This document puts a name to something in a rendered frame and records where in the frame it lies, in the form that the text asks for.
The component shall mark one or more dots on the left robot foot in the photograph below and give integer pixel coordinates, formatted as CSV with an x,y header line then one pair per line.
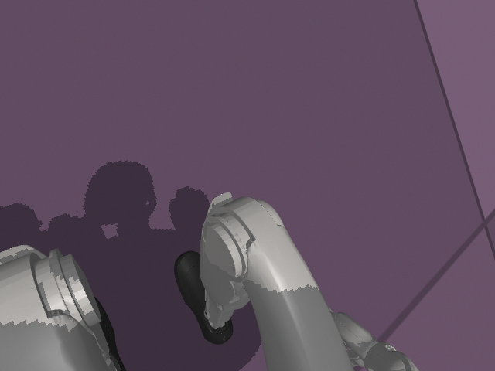
x,y
110,338

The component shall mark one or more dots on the right robot hand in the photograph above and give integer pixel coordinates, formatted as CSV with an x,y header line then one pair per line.
x,y
355,337

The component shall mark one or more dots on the right robot arm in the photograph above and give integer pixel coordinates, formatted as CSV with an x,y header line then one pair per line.
x,y
384,357

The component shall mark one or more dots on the right robot foot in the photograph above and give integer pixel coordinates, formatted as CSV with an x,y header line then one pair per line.
x,y
187,274

